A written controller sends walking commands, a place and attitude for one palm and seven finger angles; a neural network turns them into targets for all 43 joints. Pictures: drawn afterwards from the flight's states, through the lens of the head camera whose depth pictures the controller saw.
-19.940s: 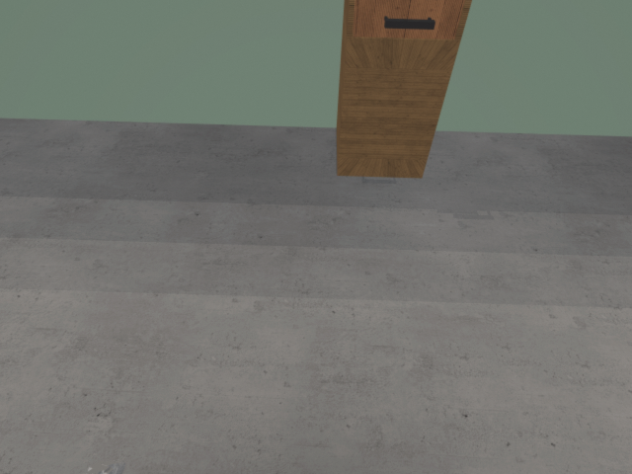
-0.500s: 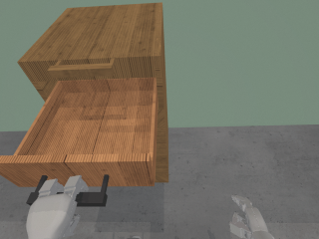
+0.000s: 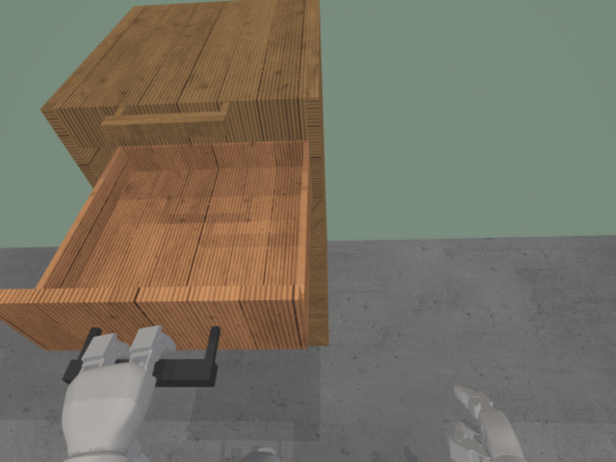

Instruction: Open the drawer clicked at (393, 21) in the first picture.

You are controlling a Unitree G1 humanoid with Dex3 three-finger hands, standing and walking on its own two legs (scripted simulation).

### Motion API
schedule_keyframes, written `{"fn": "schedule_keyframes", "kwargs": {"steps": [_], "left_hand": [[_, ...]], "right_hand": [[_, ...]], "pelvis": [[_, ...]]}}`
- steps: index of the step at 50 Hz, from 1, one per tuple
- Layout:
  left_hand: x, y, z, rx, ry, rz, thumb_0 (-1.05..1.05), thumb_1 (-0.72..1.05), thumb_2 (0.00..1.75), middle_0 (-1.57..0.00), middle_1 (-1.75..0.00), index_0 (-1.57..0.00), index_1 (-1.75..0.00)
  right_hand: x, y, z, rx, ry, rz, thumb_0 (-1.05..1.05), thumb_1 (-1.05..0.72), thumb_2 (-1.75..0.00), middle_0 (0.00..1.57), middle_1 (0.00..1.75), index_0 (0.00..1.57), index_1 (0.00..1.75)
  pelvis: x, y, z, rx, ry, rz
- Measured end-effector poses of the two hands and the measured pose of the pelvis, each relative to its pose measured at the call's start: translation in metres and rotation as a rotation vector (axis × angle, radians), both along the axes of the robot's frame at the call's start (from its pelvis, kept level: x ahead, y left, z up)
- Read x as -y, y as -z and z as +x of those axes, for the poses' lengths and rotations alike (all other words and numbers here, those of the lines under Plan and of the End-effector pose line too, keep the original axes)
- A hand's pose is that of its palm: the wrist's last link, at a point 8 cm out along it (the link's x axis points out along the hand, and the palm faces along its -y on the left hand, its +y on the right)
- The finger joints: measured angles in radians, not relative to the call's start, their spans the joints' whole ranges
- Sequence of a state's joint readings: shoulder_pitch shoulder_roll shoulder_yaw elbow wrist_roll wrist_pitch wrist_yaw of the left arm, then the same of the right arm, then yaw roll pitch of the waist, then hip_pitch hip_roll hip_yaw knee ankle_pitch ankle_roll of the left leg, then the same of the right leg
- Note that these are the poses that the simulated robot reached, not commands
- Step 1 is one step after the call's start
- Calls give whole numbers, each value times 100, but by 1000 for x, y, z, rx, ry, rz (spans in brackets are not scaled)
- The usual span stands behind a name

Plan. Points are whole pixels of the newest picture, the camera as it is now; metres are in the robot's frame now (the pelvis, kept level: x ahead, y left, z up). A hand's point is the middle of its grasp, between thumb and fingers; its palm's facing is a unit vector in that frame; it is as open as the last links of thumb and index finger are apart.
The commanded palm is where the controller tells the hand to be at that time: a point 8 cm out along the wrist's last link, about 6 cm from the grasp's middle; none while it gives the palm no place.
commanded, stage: lift the hand off the handle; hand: left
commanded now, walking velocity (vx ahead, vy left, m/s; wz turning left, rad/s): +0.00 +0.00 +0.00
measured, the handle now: (147, 354) +0.24 +0.23 +0.03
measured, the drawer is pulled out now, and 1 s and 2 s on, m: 0.30 0.30 0.30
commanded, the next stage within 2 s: draw the hand back to the body in 1.38 s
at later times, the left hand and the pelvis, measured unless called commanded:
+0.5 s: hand (131, 380) +0.19 +0.22 +0.06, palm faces +0.04 -0.12 -0.99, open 13.6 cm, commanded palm +0.16 +0.22 +0.13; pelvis +0.01 +0.00 +0.02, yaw +0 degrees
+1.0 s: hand (101, 349) +0.20 +0.22 +0.14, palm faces +0.10 -0.12 -0.99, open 13.8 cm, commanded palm +0.16 +0.21 +0.20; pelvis +0.02 +0.00 +0.04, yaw +0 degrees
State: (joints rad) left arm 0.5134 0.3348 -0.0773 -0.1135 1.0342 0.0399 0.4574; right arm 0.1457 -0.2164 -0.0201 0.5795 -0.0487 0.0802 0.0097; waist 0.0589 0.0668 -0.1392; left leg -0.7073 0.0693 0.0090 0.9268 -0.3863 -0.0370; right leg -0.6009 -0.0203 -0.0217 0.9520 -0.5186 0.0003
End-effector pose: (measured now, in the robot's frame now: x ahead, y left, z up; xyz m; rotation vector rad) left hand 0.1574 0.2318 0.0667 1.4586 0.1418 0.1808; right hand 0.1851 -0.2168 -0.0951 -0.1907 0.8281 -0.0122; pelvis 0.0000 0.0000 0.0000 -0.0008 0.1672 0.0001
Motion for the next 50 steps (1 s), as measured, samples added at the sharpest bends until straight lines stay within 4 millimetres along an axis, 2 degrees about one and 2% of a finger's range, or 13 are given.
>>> {"fn": "schedule_keyframes", "kwargs": {"steps": [8, 15, 24, 32, 46, 50], "left_hand": [[8, -4, 7, -3, 33, -19, 0, -49, 31, -32, -119, -32, -120], [8, -28, 9, 52, 26, -7, 0, -49, 31, -32, -120, -32, -120], [5, -45, 14, 5, 12, -21, 0, -49, 31, -32, -120, -35, -121], [7, -72, 13, 39, 39, -23, 0, -49, 31, -32, -120, -36, -121], [11, -112, 13, 64, 54, -29, 0, -49, 30, -32, -120, -33, -120], [6, -123, 14, 72, 53, -13, 0, -49, 30, -32, -120, -32, -120]], "right_hand": [[-7, -6, 1, 18, -7, 7, 2, -90, -90, 21, 29, 21, 30], [-8, -15, 8, 44, -8, 20, 2, -90, -90, 21, 29, 21, 30], [-8, -30, 20, 71, -22, 11, 2, -90, -90, 21, 29, 21, 30], [-9, -39, 32, 89, -43, 23, 2, -90, -90, 20, 29, 20, 30], [-21, -50, 48, 107, -83, 59, 2, -90, -90, 20, 29, 20, 30], [-24, -55, 52, 115, -90, 65, 2, -90, -90, 20, 29, 20, 30]], "pelvis": [[-1, -4, -1, 16, 0, -1], [-1, -10, 1, 43, -1, -2], [2, -22, 5, 86, -6, 2], [3, -29, 12, 106, -9, 3], [0, -39, 19, 140, -8, 6], [0, -42, 20, 152, -7, 5]]}}
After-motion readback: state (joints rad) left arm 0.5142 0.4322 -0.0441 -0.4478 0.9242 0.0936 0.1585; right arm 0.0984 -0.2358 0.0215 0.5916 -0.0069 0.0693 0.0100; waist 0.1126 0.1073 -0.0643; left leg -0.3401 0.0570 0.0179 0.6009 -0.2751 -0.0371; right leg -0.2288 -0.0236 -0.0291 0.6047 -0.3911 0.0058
